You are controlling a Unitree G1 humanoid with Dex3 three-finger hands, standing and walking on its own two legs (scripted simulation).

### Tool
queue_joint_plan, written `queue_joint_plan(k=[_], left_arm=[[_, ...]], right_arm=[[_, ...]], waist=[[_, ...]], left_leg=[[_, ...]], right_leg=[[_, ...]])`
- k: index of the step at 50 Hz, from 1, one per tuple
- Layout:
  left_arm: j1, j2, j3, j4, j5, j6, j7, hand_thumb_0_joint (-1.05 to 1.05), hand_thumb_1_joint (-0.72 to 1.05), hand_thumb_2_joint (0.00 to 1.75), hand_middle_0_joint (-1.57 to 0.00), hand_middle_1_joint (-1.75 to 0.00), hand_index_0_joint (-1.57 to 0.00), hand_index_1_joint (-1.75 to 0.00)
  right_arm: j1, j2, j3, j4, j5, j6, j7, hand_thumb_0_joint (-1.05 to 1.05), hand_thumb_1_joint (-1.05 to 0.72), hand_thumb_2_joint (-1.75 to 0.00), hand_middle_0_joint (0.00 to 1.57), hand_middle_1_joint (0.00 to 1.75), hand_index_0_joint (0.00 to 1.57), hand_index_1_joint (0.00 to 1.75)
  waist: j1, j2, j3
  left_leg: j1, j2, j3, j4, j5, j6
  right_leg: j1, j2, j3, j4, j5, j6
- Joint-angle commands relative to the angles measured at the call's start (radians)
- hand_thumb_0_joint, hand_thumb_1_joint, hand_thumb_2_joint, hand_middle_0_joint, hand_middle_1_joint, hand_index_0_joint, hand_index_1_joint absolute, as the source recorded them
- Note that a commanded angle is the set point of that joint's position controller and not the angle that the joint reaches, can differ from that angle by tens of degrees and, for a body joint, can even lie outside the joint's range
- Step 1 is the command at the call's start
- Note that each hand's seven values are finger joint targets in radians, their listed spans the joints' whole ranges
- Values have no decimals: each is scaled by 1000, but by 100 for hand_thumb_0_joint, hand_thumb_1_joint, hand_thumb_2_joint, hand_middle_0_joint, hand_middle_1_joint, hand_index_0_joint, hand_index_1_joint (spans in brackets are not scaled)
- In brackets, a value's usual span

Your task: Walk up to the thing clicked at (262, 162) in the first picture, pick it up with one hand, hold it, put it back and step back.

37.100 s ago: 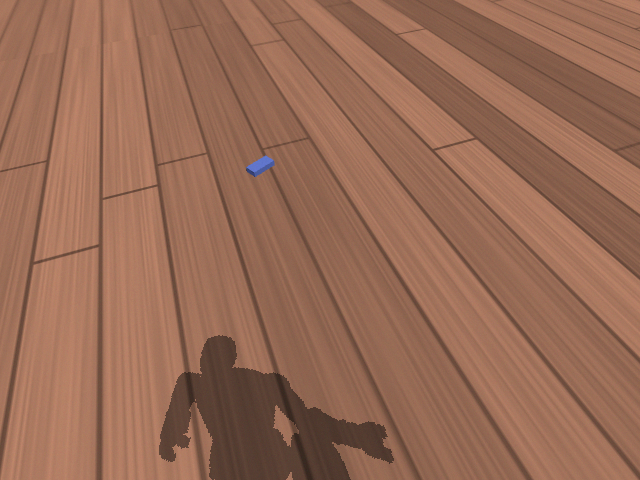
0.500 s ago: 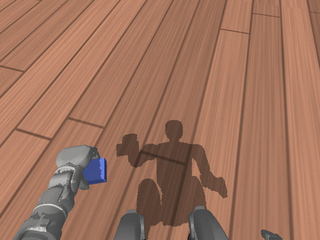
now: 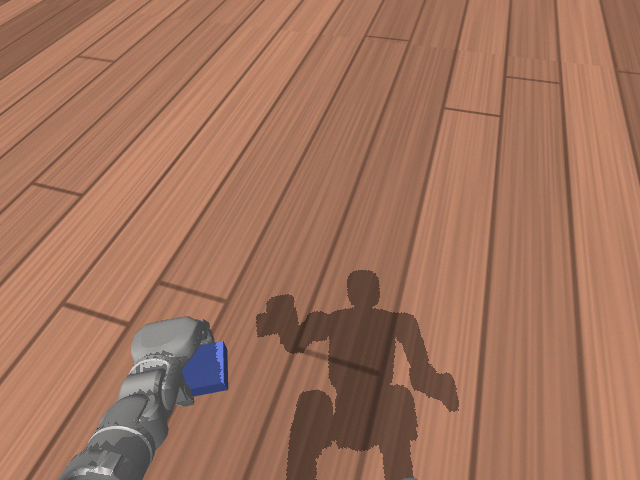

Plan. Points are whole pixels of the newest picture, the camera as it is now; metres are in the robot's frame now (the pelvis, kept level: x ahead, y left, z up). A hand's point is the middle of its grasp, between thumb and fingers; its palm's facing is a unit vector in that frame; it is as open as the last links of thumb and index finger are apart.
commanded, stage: hold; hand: left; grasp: from above
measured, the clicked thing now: (181, 373) +0.32 +0.23 -0.12
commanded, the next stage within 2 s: crouch in 1.98 s
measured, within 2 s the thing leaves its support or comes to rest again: neither
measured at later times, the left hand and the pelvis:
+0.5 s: hand (170, 356) +0.32 +0.22 -0.05, palm faces -0.48 -0.06 -0.88, open 9.3 cm; pelvis +0.02 +0.00 +0.03, yaw +0 degrees
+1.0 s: hand (161, 366) +0.30 +0.22 -0.02, palm faces -0.48 -0.05 -0.88, open 9.3 cm; pelvis +0.01 +0.00 +0.04, yaw -1 degrees
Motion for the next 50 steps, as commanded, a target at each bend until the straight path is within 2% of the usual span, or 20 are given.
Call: queue_joint_plan(k=[1, 3, 7, 9, 11, 13, 16, 19, 21, 24, 27, 32, 33, 37, 40, 41, 42, 45, 48, 50], left_arm=[[-323, 192, 65, -197, 5, -8, 44, 0, 69, 61, -105, -50, -106, -50], [-315, 217, 83, -196, 9, -11, 43, 0, 68, 61, -104, -50, -105, -50], [-321, 231, 88, -227, 19, -13, 46, 0, 65, 61, -101, -52, -102, -51], [-323, 204, 67, -218, 24, -13, 37, 0, 65, 61, -102, -51, -103, -50], [-327, 234, 86, -232, 20, -18, 33, 0, 68, 59, -103, -50, -104, -49], [-300, 206, 67, -211, 21, -16, 21, 0, 66, 61, -103, -50, -104, -49], [-306, 221, 76, -234, 18, -17, 11, 0, 68, 62, -104, -51, -105, -50], [-303, 212, 68, -237, 18, -17, -2, 0, 66, 61, -102, -52, -103, -51], [-300, 231, 78, -251, 19, -21, -12, 0, 67, 61, -103, -52, -104, -51], [-289, 213, 68, -247, 19, -25, -26, 0, 67, 59, -102, -51, -104, -49], [-311, 236, 81, -291, 20, -28, -33, 0, 68, 60, -103, -52, -104, -51], [-275, 222, 76, -269, 21, -20, -38, 0, 67, 61, -104, -51, -105, -50], [-311, 223, 73, -315, 17, -23, -41, 0, 68, 60, -104, -51, -105, -50], [-299, 238, 79, -321, 17, -25, -55, 0, 66, 59, -103, -51, -104, -50], [-286, 223, 69, -312, 13, -26, -63, 0, 68, 60, -104, -51, -105, -50], [-305, 242, 84, -344, 8, -29, -61, 0, 69, 60, -104, -52, -105, -51], [-280, 228, 76, -309, 10, -25, -62, 0, 69, 61, -105, -53, -106, -52], [-296, 240, 81, -359, 10, -32, -68, 0, 70, 60, -106, -51, -107, -50], [-270, 231, 77, -328, 12, -31, -72, 0, 67, 59, -104, -50, -105, -50], [-309, 246, 85, -368, 8, -36, -73, 0, 67, 57, -103, -53, -105, -51]], right_arm=[[25, -152, -47, -100, -1, -24, -11, 0, -88, -89, 20, 30, 20, 30], [24, -155, -51, -97, -1, -23, -12, 0, -88, -89, 20, 30, 20, 30], [12, -158, -54, -108, 1, -17, -11, 0, -88, -89, 20, 30, 20, 30], [8, -154, -53, -102, 3, -16, -10, 0, -89, -89, 20, 30, 20, 30], [0, -159, -58, -106, 4, -16, -11, 0, -88, -89, 20, 30, 20, 30], [-3, -156, -56, -110, 4, -14, -8, 0, -89, -89, 20, 30, 20, 30], [-10, -157, -58, -112, 6, -13, -7, 0, -88, -89, 20, 30, 20, 30], [-10, -159, -59, -114, 5, -10, -5, 0, -88, -89, 20, 30, 20, 30], [-15, -163, -60, -124, 8, -7, -5, 0, -89, -89, 20, 30, 20, 30], [-22, -162, -59, -129, 8, -3, -3, 0, -88, -89, 20, 30, 20, 30], [-27, -164, -60, -139, 8, 0, -3, 0, -88, -89, 20, 30, 20, 30], [-49, -159, -54, -153, 11, 5, -2, 0, -89, -90, 20, 30, 20, 30], [-49, -161, -54, -154, 11, 4, -2, 0, -88, -89, 20, 30, 20, 30], [-60, -161, -53, -159, 13, 4, -3, 0, -89, -90, 20, 30, 20, 30], [-70, -160, -49, -164, 13, 5, -4, 0, -89, -90, 20, 30, 20, 30], [-74, -162, -50, -168, 15, 4, -5, 0, -89, -90, 20, 30, 20, 30], [-79, -158, -47, -166, 14, 5, -6, 0, -89, -90, 20, 30, 20, 30], [-83, -156, -47, -169, 13, 4, -7, 0, -89, -90, 20, 30, 20, 30], [-94, -157, -44, -171, 15, 4, -9, 0, -89, -90, 20, 30, 20, 30], [-98, -156, -43, -174, 15, 3, -10, 0, -90, -90, 20, 30, 20, 30]], waist=[[-3, 16, -310], [9, 29, -308], [20, 28, -319], [10, 9, -290], [21, 14, -290], [17, -3, -276], [28, 7, -280], [20, -9, -293], [33, -3, -292], [27, 5, -260], [38, 14, -268], [40, -3, -229], [39, 9, -247], [49, 6, -241], [39, -2, -212], [50, 15, -234], [49, -12, -212], [53, 3, -234], [49, -7, -194], [52, -4, -213]], left_leg=[[281, -38, -5, -167, 234, 5], [304, -38, -3, -184, 249, 2], [346, -44, 6, -208, 294, 2], [346, -44, 2, -222, 294, 2], [364, -44, 5, -238, 286, 2], [374, -46, 8, -248, 291, 4], [388, -48, 14, -257, 330, 4], [404, -49, 18, -258, 378, 8], [421, -49, 17, -271, 388, 7], [434, -42, 14, -293, 372, 3], [441, -43, 17, -304, 373, 4], [440, -47, 21, -331, 327, 9], [446, -45, 22, -334, 324, 9], [455, -43, 19, -348, 317, 9], [454, -44, 22, -362, 286, 12], [468, -42, 22, -367, 290, 9], [455, -42, 18, -370, 289, 10], [473, -45, 26, -372, 295, 14], [470, -44, 24, -384, 267, 13], [475, -45, 24, -391, 252, 14]], right_leg=[[153, 41, -7, -172, 217, -28], [167, 41, -10, -184, 222, -30], [223, 38, -6, -212, 264, -27], [221, 39, -5, -224, 267, -26], [238, 39, -4, -240, 259, -27], [247, 38, -1, -254, 266, -26], [275, 38, 2, -262, 304, -25], [309, 37, 4, -267, 358, -21], [317, 38, 0, -273, 357, -23], [307, 43, -6, -283, 327, -29], [325, 43, -4, -297, 330, -29], [331, 39, 1, -326, 295, -28], [344, 39, 4, -327, 294, -27], [352, 41, 1, -338, 279, -29], [347, 40, 3, -354, 256, -28], [356, 41, 1, -354, 255, -30], [354, 42, -1, -358, 251, -29], [369, 38, 4, -363, 264, -27], [358, 39, 2, -377, 233, -28], [367, 38, 6, -384, 220, -28]])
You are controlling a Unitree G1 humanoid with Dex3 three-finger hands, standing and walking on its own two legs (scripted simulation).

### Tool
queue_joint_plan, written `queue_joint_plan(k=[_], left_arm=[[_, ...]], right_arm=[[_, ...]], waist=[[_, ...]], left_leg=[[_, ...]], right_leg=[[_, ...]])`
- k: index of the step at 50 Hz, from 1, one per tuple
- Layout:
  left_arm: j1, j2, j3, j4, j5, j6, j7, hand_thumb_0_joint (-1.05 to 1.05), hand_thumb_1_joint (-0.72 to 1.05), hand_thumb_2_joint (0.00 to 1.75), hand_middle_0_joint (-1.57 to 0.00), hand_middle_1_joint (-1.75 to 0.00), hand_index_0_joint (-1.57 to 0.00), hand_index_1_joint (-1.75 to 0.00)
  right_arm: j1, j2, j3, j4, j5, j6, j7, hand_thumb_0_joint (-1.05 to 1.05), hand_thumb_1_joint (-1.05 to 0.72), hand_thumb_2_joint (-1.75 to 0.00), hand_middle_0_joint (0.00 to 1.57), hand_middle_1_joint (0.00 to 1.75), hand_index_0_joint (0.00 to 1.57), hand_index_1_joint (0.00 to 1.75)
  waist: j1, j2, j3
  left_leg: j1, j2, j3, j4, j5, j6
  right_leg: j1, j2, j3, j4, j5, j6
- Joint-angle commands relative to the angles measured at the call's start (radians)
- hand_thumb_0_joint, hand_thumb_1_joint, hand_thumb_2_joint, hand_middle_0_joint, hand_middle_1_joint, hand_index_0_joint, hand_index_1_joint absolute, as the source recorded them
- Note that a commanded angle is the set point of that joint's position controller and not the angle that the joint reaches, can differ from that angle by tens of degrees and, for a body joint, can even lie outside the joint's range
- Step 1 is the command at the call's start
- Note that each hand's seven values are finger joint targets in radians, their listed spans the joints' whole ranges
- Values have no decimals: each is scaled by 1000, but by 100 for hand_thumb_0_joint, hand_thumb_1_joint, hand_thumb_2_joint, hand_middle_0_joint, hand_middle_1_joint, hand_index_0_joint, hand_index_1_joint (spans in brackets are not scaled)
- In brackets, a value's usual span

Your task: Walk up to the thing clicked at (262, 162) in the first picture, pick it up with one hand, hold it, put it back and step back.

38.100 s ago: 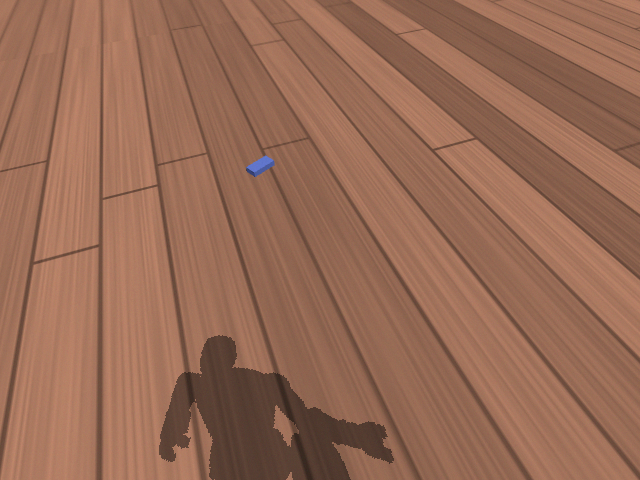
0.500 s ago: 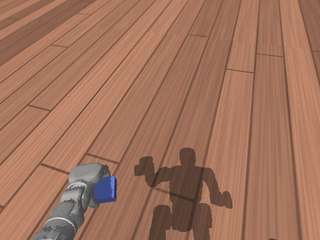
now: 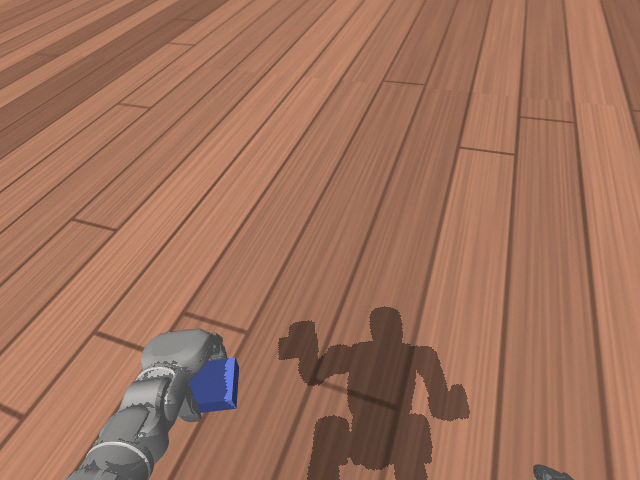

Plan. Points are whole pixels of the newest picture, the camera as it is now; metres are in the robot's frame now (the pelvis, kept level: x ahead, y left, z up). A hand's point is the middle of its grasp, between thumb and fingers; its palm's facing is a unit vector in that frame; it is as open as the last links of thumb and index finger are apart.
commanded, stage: hold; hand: left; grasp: from above
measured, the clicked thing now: (191, 387) +0.30 +0.23 -0.09
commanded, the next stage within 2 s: crouch in 0.98 s
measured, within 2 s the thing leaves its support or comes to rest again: neither
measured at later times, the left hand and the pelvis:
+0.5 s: hand (185, 383) +0.29 +0.22 -0.04, palm faces -0.47 -0.06 -0.88, open 9.3 cm; pelvis +0.00 +0.00 +0.00, yaw +0 degrees
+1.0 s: hand (187, 378) +0.29 +0.22 -0.04, palm faces -0.48 -0.06 -0.88, open 9.3 cm; pelvis +0.00 +0.00 +0.01, yaw +0 degrees
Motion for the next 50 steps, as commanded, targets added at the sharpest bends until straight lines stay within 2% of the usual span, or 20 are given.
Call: queue_joint_plan(k=[1, 3, 5, 6, 8, 14, 15, 18, 20, 23, 27, 33, 35, 36, 38, 40, 42, 45, 46, 50], left_arm=[[-361, 227, 106, -214, 2, -6, 47, 0, 67, 58, -103, -52, -105, -51], [-358, 237, 113, -232, 1, -6, 43, 0, 68, 58, -104, -52, -106, -50], [-363, 226, 104, -230, 1, -7, 38, 0, 68, 60, -104, -52, -106, -51], [-381, 235, 108, -258, -2, -10, 37, 0, 69, 58, -104, -54, -106, -52], [-359, 227, 104, -251, 0, -10, 30, 0, 67, 58, -104, -51, -105, -50], [-377, 233, 109, -292, -3, -7, 23, 0, 68, 59, -105, -52, -106, -50], [-374, 240, 114, -285, -1, -5, 21, 0, 68, 59, -104, -53, -106, -51], [-369, 228, 102, -287, -12, -3, 10, 0, 71, 59, -106, -54, -108, -52], [-338, 240, 115, -291, -9, -4, 3, 0, 69, 58, -105, -52, -106, -51], [-331, 220, 98, -274, -4, -2, -9, 0, 67, 59, -103, -52, -105, -51], [-337, 224, 105, -297, -10, -7, -3, 0, 67, 60, -104, -53, -105, -52], [-371, 249, 126, -315, 9, -6, 14, 0, 67, 61, -104, -54, -105, -53], [-383, 243, 118, -323, 12, -6, 17, 0, 70, 60, -105, -53, -107, -52], [-367, 231, 108, -280, 12, -2, 18, 0, 70, 60, -106, -54, -108, -52], [-358, 255, 137, -281, 12, 3, 21, 0, 70, 62, -106, -54, -107, -53], [-342, 194, 81, -273, 6, 5, 9, 0, 72, 62, -107, -54, -108, -53], [-360, 231, 107, -267, 0, 4, 1, 0, 71, 62, -106, -55, -107, -53], [-347, 211, 89, -269, -4, -4, -8, 0, 72, 61, -108, -53, -109, -52], [-327, 214, 95, -263, -8, -5, -5, 0, 71, 62, -107, -54, -108, -53], [-346, 229, 110, -305, 5, -9, 7, 0, 70, 61, -106, -53, -107, -52]], right_arm=[[-66, -140, -36, -132, -2, -41, -15, 0, -89, -90, 20, 30, 20, 30], [-73, -141, -38, -136, 0, -41, -15, 0, -90, -90, 20, 30, 20, 30], [-72, -143, -36, -138, -1, -41, -14, 0, -89, -90, 20, 30, 20, 30], [-79, -141, -35, -139, 0, -42, -15, 0, -90, -90, 20, 30, 20, 30], [-84, -137, -33, -145, 1, -44, -14, 0, -89, -90, 20, 30, 20, 30], [-95, -131, -29, -146, 4, -44, -19, 0, -90, -90, 20, 30, 20, 30], [-91, -134, -30, -140, 4, -43, -20, 0, -89, -90, 20, 30, 20, 30], [-107, -132, -26, -145, 5, -45, -21, 0, -89, -90, 20, 30, 20, 30], [-112, -132, -26, -147, 6, -43, -22, 0, -89, -90, 20, 30, 20, 30], [-110, -130, -26, -145, 6, -41, -23, 0, -90, -90, 20, 30, 20, 30], [-111, -127, -24, -150, 5, -39, -23, 0, -90, -90, 20, 30, 20, 30], [-104, -126, -28, -143, 6, -35, -23, 0, -90, -90, 20, 30, 20, 30], [-105, -125, -28, -140, 5, -35, -24, 0, -89, -90, 20, 30, 20, 30], [-102, -127, -29, -133, 4, -34, -24, 0, -90, -90, 20, 30, 20, 30], [-95, -129, -33, -130, 6, -33, -24, 0, -89, -90, 20, 30, 20, 30], [-99, -126, -32, -132, 4, -32, -21, 0, -89, -90, 20, 30, 20, 30], [-96, -131, -34, -130, 5, -31, -23, 0, -89, -90, 20, 30, 20, 30], [-101, -128, -32, -140, 5, -30, -21, 0, -89, -90, 20, 30, 20, 30], [-103, -130, -32, -143, 6, -29, -21, 0, -90, -90, 20, 30, 20, 30], [-99, -131, -37, -152, 4, -26, -20, 0, -89, -90, 20, 30, 20, 30]], waist=[[3, -24, -256], [14, -4, -257], [4, -14, -236], [15, 1, -247], [14, -3, -242], [18, -15, -259], [8, -20, -254], [14, -22, -234], [27, -17, -236], [13, -33, -233], [24, -25, -238], [24, -2, -281], [25, 2, -287], [15, -23, -269], [25, -4, -273], [9, -38, -252], [17, -24, -265], [15, -21, -250], [26, -24, -239], [26, 1, -271]], left_leg=[[149, -35, -2, -91, 133, 13], [156, -33, -4, -99, 138, 9], [154, -26, -11, -108, 108, 8], [158, -27, -12, -114, 103, 6], [161, -28, -10, -118, 96, 7], [176, -37, 0, -115, 140, 11], [179, -38, 4, -113, 140, 14], [178, -35, 0, -126, 121, 12], [175, -36, 0, -133, 121, 12], [189, -33, -2, -131, 156, 13], [181, -38, 3, -130, 149, 13], [211, -37, 3, -124, 199, 10], [216, -35, 2, -122, 214, 9], [209, -35, 0, -121, 214, 12], [204, -39, 8, -121, 222, 13], [208, -34, 2, -124, 220, 15], [213, -36, 4, -125, 231, 15], [209, -35, 2, -132, 211, 14], [204, -31, -4, -137, 209, 10], [218, -34, 2, -132, 226, 9]], right_leg=[[63, 45, -16, -109, 106, -29], [64, 46, -21, -109, 106, -31], [52, 48, -21, -116, 81, -31], [58, 48, -21, -117, 76, -33], [65, 46, -20, -123, 69, -33], [89, 44, -16, -131, 107, -29], [83, 43, -11, -135, 113, -27], [81, 44, -17, -143, 88, -29], [95, 42, -18, -145, 88, -29], [93, 44, -19, -139, 121, -29], [102, 43, -18, -146, 113, -29], [110, 44, -17, -133, 161, -32], [115, 46, -21, -130, 173, -33], [111, 45, -21, -135, 175, -30], [123, 41, -17, -137, 188, -29], [114, 43, -20, -137, 189, -29], [118, 42, -20, -141, 198, -28], [115, 41, -22, -145, 179, -30], [117, 46, -28, -146, 166, -33], [124, 43, -25, -140, 184, -35]])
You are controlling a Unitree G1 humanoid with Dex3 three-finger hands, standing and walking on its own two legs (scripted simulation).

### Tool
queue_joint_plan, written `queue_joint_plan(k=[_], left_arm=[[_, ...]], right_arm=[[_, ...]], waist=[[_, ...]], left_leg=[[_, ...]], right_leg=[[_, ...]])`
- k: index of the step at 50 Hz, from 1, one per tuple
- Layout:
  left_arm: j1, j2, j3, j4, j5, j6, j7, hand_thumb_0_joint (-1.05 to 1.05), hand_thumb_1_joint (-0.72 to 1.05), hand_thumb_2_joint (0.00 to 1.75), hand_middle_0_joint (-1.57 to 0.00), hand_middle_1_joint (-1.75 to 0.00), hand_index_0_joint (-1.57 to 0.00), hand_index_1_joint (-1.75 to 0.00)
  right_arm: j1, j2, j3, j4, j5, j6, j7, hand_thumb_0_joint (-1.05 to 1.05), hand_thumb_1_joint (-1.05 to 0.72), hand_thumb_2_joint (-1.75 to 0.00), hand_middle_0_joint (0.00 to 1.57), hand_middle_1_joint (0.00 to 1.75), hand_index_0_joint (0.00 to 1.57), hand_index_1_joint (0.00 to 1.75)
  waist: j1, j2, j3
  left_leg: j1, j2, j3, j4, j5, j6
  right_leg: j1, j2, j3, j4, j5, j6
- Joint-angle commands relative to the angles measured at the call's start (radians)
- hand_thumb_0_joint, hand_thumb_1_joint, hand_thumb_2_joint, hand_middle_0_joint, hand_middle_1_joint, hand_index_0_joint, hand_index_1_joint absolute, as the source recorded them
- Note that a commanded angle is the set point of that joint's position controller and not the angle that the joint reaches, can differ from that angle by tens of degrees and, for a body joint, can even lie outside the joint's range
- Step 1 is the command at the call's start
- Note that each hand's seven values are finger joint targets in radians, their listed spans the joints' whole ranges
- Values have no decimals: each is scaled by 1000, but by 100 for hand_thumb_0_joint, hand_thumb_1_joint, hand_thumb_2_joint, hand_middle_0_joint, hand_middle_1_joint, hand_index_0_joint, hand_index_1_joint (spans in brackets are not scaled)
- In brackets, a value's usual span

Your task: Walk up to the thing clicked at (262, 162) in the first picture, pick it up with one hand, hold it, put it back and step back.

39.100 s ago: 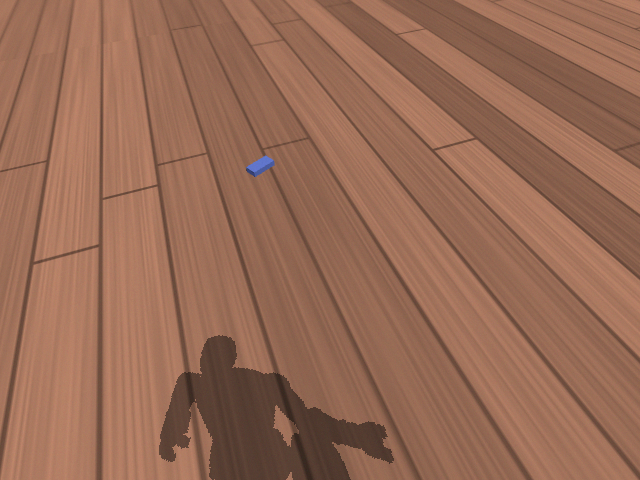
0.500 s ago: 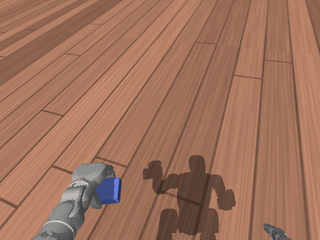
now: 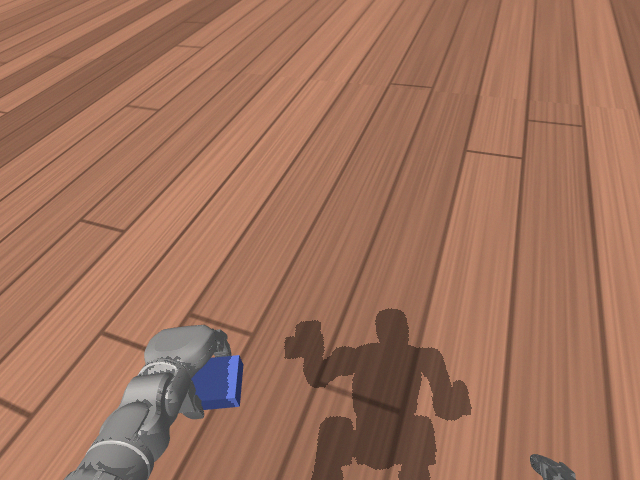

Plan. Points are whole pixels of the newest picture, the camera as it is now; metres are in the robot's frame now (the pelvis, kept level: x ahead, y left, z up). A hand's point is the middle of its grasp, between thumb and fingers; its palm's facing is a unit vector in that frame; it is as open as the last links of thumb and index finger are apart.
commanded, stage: crouch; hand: left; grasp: from above
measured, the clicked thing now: (195, 384) +0.30 +0.23 -0.08
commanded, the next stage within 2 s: none
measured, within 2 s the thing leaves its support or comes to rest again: neither
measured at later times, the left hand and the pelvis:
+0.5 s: hand (208, 404) +0.29 +0.23 -0.14, palm faces -0.49 +0.00 -0.87, open 9.3 cm; pelvis -0.02 +0.00 -0.03, yaw +1 degrees
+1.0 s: hand (251, 412) +0.36 +0.22 -0.39, palm faces -0.47 +0.00 -0.88, open 9.3 cm; pelvis -0.06 +0.01 -0.24, yaw -1 degrees
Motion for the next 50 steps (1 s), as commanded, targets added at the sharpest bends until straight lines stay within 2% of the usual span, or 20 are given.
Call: queue_joint_plan(k=[1, 4, 5, 11, 15, 19, 22, 25, 29, 32, 34, 35, 36, 40, 43, 45, 46, 47, 48, 50], left_arm=[[-358, 230, 123, -230, 13, -7, 62, 0, 68, 62, -106, -52, -107, -51], [-406, 244, 131, -219, 19, 0, 78, 0, 77, 54, -109, -56, -113, -52], [-390, 226, 121, -213, 21, 1, 77, 0, 69, 55, -101, -52, -105, -49], [-327, 173, 92, -93, 25, -13, 92, 0, 77, 64, -112, -50, -113, -50], [-355, 163, 93, -13, 49, -45, 155, 0, 82, 64, -117, -49, -117, -49], [-454, 171, 102, 99, 91, -64, 250, 0, 84, 63, -119, -49, -119, -49], [-523, 136, 92, 181, 129, -78, 319, 0, 79, 65, -115, -51, -116, -51], [-597, 160, 118, 226, 169, -79, 388, 0, 77, 61, -112, -52, -114, -51], [-714, 196, 144, 275, 179, -59, 448, 0, 78, 61, -113, -52, -114, -51], [-705, 205, 157, 370, 168, -42, 458, 0, 75, 60, -111, -49, -112, -48], [-747, 232, 174, 340, 155, -34, 462, 0, 75, 63, -111, -49, -112, -49], [-749, 226, 170, 353, 156, -28, 458, 0, 76, 62, -112, -50, -113, -49], [-737, 205, 161, 373, 149, -22, 451, 0, 76, 61, -113, -49, -114, -49], [-787, 263, 200, 394, 143, -18, 437, 0, 72, 63, -111, -48, -111, -48], [-818, 298, 217, 405, 153, -25, 428, 0, 74, 61, -112, -47, -112, -47], [-842, 313, 228, 409, 155, -35, 428, 0, 74, 62, -111, -48, -112, -48], [-837, 303, 228, 445, 159, -39, 425, 0, 74, 62, -111, -48, -112, -48], [-865, 320, 229, 426, 161, -48, 426, 0, 75, 60, -111, -48, -113, -47], [-879, 321, 234, 441, 168, -55, 424, 0, 75, 60, -111, -47, -113, -46], [-916, 365, 254, 419, 182, -73, 432, 0, 75, 60, -112, -45, -113, -45]], right_arm=[[-76, -132, -37, -143, -3, -37, -12, 0, -90, -90, 20, 30, 20, 30], [-62, -136, -37, -128, -6, -36, -12, 0, -91, -91, 20, 30, 20, 30], [-64, -132, -39, -129, -6, -37, -11, 0, -87, -89, 20, 30, 20, 30], [-54, -132, -41, -120, -9, -33, -7, 0, -88, -90, 20, 30, 20, 30], [-26, -138, -44, -104, -20, -27, 0, 0, -88, -90, 20, 30, 20, 30], [19, -149, -52, -68, -39, -27, 13, 0, -89, -90, 20, 30, 20, 30], [64, -150, -65, -56, -54, -39, 26, 0, -89, -90, 20, 30, 20, 30], [94, -157, -75, -61, -64, -51, 33, 0, -89, -90, 20, 30, 20, 30], [126, -166, -80, -51, -77, -63, 25, 0, -89, -90, 20, 30, 20, 30], [143, -170, -81, -41, -87, -73, 19, 0, -89, -89, 20, 30, 20, 30], [145, -174, -86, -40, -92, -80, 14, 0, -88, -89, 20, 30, 20, 30], [149, -171, -84, -38, -96, -82, 12, 0, -88, -89, 20, 30, 20, 30], [153, -168, -85, -38, -96, -83, 12, 0, -89, -90, 20, 30, 20, 30], [156, -169, -84, -32, -107, -89, 10, 0, -89, -90, 20, 30, 20, 30], [161, -172, -81, -30, -112, -91, 14, 0, -89, -90, 20, 30, 20, 30], [160, -168, -75, -33, -117, -95, 18, 0, -89, -89, 20, 30, 20, 30], [166, -173, -69, -25, -121, -98, 20, 0, -89, -89, 20, 30, 20, 30], [158, -165, -67, -30, -122, -100, 24, 0, -89, -89, 20, 30, 20, 30], [169, -178, -68, -19, -125, -104, 28, 0, -89, -89, 20, 30, 20, 30], [170, -179, -64, -16, -129, -110, 35, 0, -89, -90, 20, 30, 20, 30]], waist=[[12, -19, -290], [1, -18, -286], [3, -13, -278], [-11, -90, -209], [-32, -78, -199], [-60, -59, -243], [-87, -37, -321], [-84, 20, -427], [-104, 69, -534], [-112, 38, -600], [-102, 66, -679], [-113, 81, -696], [-118, 66, -708], [-134, 64, -709], [-141, 61, -759], [-150, 51, -764], [-168, 51, -732], [-163, 69, -744], [-175, 61, -754], [-171, 96, -819]], left_leg=[[145, -34, 1, -51, 208, 13], [144, -34, 6, -47, 216, 15], [143, -33, 7, -51, 208, 16], [85, -41, 6, -43, 155, 21], [52, -37, 1, -14, 95, 14], [-62, -32, -3, 125, 72, 7], [-188, -26, -11, 280, 35, -3], [-334, -25, -9, 427, 8, -4], [-475, -21, -23, 564, -48, 1], [-627, -19, -31, 667, -90, 11], [-670, -19, -37, 730, -104, 10], [-700, -19, -38, 755, -100, 11], [-732, -20, -37, 782, -110, 13], [-890, -22, -44, 869, -221, 17], [-957, -23, -46, 945, -246, 21], [-1035, -29, -43, 993, -285, 25], [-1065, -28, -55, 1012, -298, 25], [-1084, -29, -52, 1033, -318, 25], [-1087, -26, -61, 1063, -313, 27], [-1102, -28, -58, 1114, -292, 25]], right_leg=[[65, 43, -25, -73, 168, -29], [62, 42, -20, -73, 187, -27], [54, 43, -22, -73, 180, -29], [21, 37, -21, -81, 132, -23], [-58, 37, -22, -46, 72, -30], [-197, 35, -26, 72, 58, -29], [-361, 39, -33, 226, 23, -36], [-493, 40, -35, 376, 5, -42], [-656, 46, -46, 524, -45, -50], [-739, 47, -52, 634, -83, -53], [-798, 47, -54, 700, -98, -57], [-818, 47, -56, 734, -95, -58], [-840, 44, -56, 751, -102, -57], [-956, 42, -58, 842, -189, -58], [-1014, 44, -65, 911, -216, -60], [-1051, 45, -66, 948, -250, -58], [-1107, 40, -71, 976, -262, -58], [-1129, 44, -72, 993, -286, -60], [-1177, 40, -75, 1014, -280, -59], [-1203, 43, -77, 1067, -265, -61]])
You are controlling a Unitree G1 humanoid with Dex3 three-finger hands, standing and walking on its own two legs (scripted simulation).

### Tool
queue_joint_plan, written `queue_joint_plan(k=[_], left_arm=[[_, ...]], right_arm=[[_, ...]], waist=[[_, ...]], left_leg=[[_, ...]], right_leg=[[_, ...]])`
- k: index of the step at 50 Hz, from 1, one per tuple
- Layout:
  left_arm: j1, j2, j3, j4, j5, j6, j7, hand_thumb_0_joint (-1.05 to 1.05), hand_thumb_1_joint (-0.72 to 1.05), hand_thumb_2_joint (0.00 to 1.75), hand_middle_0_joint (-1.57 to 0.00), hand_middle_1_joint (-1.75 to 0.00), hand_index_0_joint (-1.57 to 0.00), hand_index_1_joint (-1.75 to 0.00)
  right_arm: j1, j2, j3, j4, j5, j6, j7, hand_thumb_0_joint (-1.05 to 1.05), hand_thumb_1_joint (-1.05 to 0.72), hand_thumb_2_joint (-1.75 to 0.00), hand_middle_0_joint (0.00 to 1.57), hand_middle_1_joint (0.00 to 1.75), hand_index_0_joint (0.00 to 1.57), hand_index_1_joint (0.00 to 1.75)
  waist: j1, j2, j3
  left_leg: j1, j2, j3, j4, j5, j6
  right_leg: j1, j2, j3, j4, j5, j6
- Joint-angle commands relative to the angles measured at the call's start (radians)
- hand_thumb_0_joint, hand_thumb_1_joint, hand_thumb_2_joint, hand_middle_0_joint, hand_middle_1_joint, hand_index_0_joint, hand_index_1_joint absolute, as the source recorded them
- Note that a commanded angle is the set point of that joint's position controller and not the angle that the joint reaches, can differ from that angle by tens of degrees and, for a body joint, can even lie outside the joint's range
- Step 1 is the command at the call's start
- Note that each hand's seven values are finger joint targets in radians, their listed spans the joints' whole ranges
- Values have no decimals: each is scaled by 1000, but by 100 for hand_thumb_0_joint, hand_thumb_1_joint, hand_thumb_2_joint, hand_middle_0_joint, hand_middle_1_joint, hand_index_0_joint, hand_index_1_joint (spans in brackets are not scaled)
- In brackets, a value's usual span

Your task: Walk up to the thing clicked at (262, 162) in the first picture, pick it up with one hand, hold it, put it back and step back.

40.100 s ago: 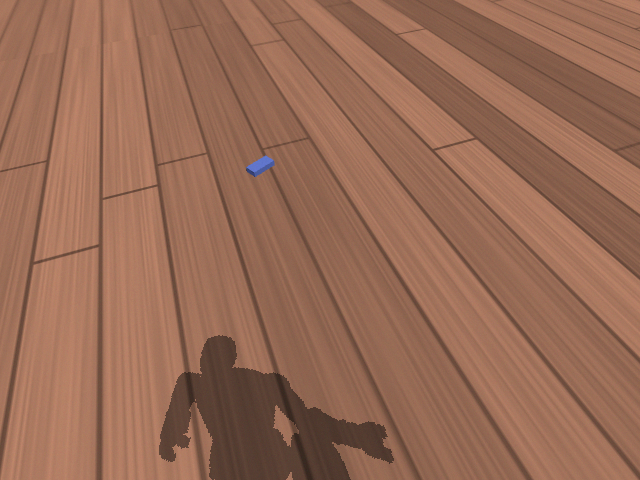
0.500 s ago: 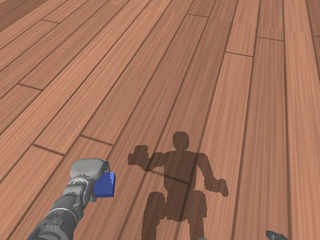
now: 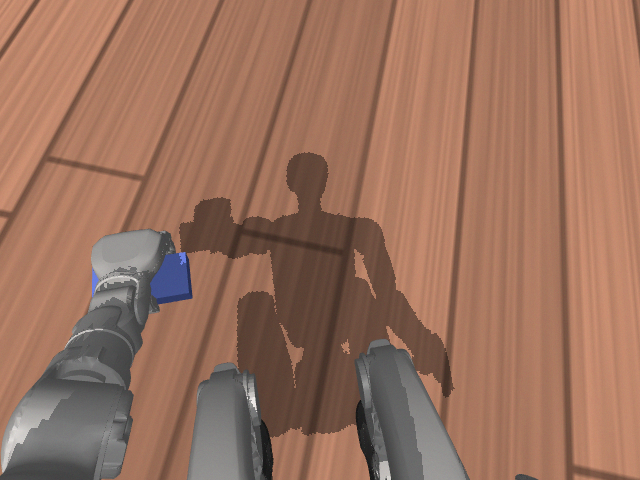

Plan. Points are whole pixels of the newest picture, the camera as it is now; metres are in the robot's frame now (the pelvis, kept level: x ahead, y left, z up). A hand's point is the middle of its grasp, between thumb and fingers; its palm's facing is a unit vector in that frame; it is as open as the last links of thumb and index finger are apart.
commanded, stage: crouch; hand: left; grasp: from above
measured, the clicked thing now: (143, 282) +0.43 +0.23 -0.18
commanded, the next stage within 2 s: lower in 1.14 s
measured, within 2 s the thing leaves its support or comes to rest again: neither
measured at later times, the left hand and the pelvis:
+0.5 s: hand (174, 284) +0.46 +0.22 -0.30, palm faces -0.47 -0.03 -0.88, open 9.3 cm; pelvis -0.01 -0.01 -0.12, yaw -2 degrees
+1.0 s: hand (182, 284) +0.47 +0.22 -0.36, palm faces -0.47 -0.03 -0.88, open 9.3 cm; pelvis -0.02 +0.00 -0.18, yaw -4 degrees
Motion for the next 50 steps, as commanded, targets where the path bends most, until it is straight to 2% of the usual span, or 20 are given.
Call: queue_joint_plan(k=[1, 5, 6, 10, 13, 17, 18, 19, 25, 27, 31, 32, 38, 40, 42, 43, 44, 46, 48, 50], left_arm=[[-429, 283, 60, -198, 21, -29, 61, 0, 77, 60, -113, -46, -114, -46], [-473, 302, 75, -188, 32, -39, 79, 0, 76, 64, -113, -48, -114, -47], [-470, 314, 81, -185, 40, -36, 83, 0, 76, 64, -113, -48, -114, -47], [-484, 281, 65, -153, 39, -29, 89, 0, 75, 63, -113, -47, -113, -47], [-518, 316, 77, -168, 38, -22, 90, 0, 75, 62, -113, -46, -114, -46], [-537, 316, 76, -139, 33, -24, 82, 0, 79, 65, -116, -47, -116, -47], [-509, 343, 91, -113, 38, -21, 82, 0, 78, 66, -116, -46, -116, -47], [-534, 341, 89, -123, 41, -24, 78, 0, 79, 64, -115, -48, -116, -47], [-567, 396, 108, -72, 49, -41, 79, 0, 77, 62, -115, -46, -115, -46], [-550, 369, 95, -35, 49, -42, 80, 0, 76, 60, -113, -46, -114, -45], [-608, 403, 109, -52, 54, -53, 84, 0, 77, 61, -113, -48, -114, -47], [-591, 378, 93, -12, 53, -53, 80, 0, 76, 61, -112, -49, -113, -48], [-626, 436, 113, 25, 68, -65, 88, 0, 75, 62, -112, -50, -113, -49], [-681, 459, 115, -10, 62, -75, 93, 0, 76, 60, -112, -48, -113, -47], [-611, 437, 106, 77, 71, -72, 96, 0, 76, 60, -111, -49, -113, -48], [-651, 458, 113, 49, 65, -77, 98, 0, 76, 60, -111, -50, -113, -49], [-682, 514, 137, 10, 68, -82, 101, 0, 76, 60, -111, -49, -113, -48], [-621, 495, 131, 83, 78, -79, 101, 0, 75, 58, -111, -48, -112, -47], [-696, 501, 123, 40, 80, -87, 103, 0, 76, 60, -112, -49, -113, -48], [-640, 493, 122, 92, 79, -84, 108, 0, 77, 57, -111, -48, -113, -46]], right_arm=[[129, -211, -58, -59, -14, -36, -3, 0, -89, -90, 20, 30, 20, 30], [151, -230, -54, -32, -25, -48, 15, 0, -89, -90, 20, 30, 20, 30], [148, -232, -54, -33, -28, -51, 19, 0, -89, -90, 20, 30, 20, 30], [157, -226, -48, -25, -38, -50, 41, 0, -90, -90, 20, 30, 20, 30], [148, -229, -49, -29, -43, -48, 48, 0, -90, -90, 20, 30, 20, 30], [149, -228, -41, -29, -50, -44, 58, 0, -90, -90, 20, 30, 20, 30], [148, -231, -38, -24, -48, -43, 58, 0, -90, -90, 20, 30, 20, 30], [149, -234, -38, -29, -52, -42, 61, 0, -90, -90, 20, 30, 20, 30], [149, -236, -30, -26, -56, -36, 71, 0, -90, -90, 20, 30, 20, 30], [144, -230, -20, -22, -64, -36, 75, 0, -90, -90, 20, 30, 20, 30], [149, -249, -19, -20, -63, -37, 82, 0, -90, -90, 20, 30, 20, 30], [147, -247, -16, -23, -66, -36, 85, 0, -90, -90, 20, 30, 20, 30], [165, -269, 4, -14, -73, -39, 93, 0, -90, -90, 20, 30, 20, 30], [153, -273, 9, -14, -73, -41, 93, 0, -90, -90, 20, 30, 20, 30], [164, -272, 20, -16, -79, -42, 98, 0, -90, -90, 20, 30, 20, 30], [167, -274, 28, -15, -82, -44, 101, 0, -90, -90, 20, 30, 20, 30], [167, -281, 27, -15, -83, -45, 100, 0, -90, -90, 20, 30, 20, 30], [167, -280, 35, -13, -84, -47, 102, 0, -90, -90, 20, 30, 20, 30], [160, -287, 39, -15, -88, -48, 102, 0, -90, -90, 20, 30, 20, 30], [154, -287, 43, -14, -88, -49, 104, 0, -89, -90, 20, 30, 20, 30]], waist=[[-9, 116, -651], [-26, 166, -698], [-13, 194, -722], [-35, 201, -718], [-24, 231, -749], [-49, 193, -718], [-35, 191, -697], [-49, 208, -706], [-55, 185, -668], [-57, 192, -634], [-62, 253, -664], [-78, 227, -655], [-89, 242, -605], [-89, 264, -632], [-103, 223, -583], [-109, 215, -591], [-92, 230, -639], [-93, 249, -567], [-115, 252, -598], [-108, 260, -549]], left_leg=[[346, -34, 9, -117, 104, 15], [373, -27, -13, -48, 176, 9], [391, -26, -16, -34, 203, 5], [347, -25, -2, 42, 251, 11], [323, -24, 6, 75, 235, 9], [220, -23, 18, 144, 219, 20], [212, -26, 15, 144, 218, 18], [204, -24, 14, 157, 215, 16], [109, -21, 25, 224, 180, 25], [85, -23, 26, 234, 158, 22], [101, -22, 14, 250, 166, 13], [95, -20, 12, 265, 160, 16], [47, -23, 6, 295, 125, 14], [41, -20, 4, 310, 113, 15], [-7, -23, 11, 334, 110, 19], [-26, -22, 14, 350, 116, 25], [-23, -23, 15, 354, 119, 26], [-35, -24, 13, 347, 102, 19], [-28, -20, 5, 367, 89, 22], [-54, -23, 5, 364, 75, 18]], right_leg=[[190, 29, -58, -119, 124, -71], [92, 23, -76, -37, 171, -71], [70, 23, -81, -8, 183, -74], [46, 25, -87, 36, 233, -69], [34, 29, -89, 72, 228, -71], [41, 33, -86, 108, 247, -61], [23, 29, -86, 118, 239, -63], [12, 29, -90, 135, 235, -63], [-10, 41, -87, 173, 224, -59], [-35, 41, -90, 192, 201, -61], [-94, 39, -108, 247, 191, -69], [-92, 45, -111, 246, 190, -67], [-149, 41, -127, 289, 154, -69], [-155, 48, -133, 301, 146, -71], [-141, 48, -131, 302, 154, -64], [-121, 49, -128, 300, 168, -59], [-108, 51, -128, 308, 167, -60], [-156, 46, -135, 328, 141, -66], [-165, 55, -145, 331, 136, -66], [-186, 54, -148, 343, 121, -68]])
